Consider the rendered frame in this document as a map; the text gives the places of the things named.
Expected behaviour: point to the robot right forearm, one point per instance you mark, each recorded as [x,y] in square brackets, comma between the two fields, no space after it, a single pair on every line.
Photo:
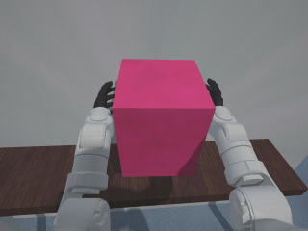
[242,168]

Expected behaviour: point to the robot left forearm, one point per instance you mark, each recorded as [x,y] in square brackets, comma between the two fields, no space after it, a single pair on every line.
[89,171]

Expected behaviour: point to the carton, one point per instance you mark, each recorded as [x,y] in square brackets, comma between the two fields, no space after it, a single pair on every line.
[162,113]

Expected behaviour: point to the table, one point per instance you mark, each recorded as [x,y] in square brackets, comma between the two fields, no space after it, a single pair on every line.
[33,180]

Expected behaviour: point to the left robot upper arm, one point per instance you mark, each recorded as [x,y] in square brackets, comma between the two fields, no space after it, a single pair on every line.
[84,214]

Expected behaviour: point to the robot left hand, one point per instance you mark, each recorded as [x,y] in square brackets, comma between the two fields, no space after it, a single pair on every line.
[102,97]

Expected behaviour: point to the right robot upper arm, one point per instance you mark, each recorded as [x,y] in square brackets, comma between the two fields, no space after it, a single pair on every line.
[260,208]

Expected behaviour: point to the robot right hand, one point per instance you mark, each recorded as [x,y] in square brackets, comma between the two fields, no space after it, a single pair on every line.
[214,92]

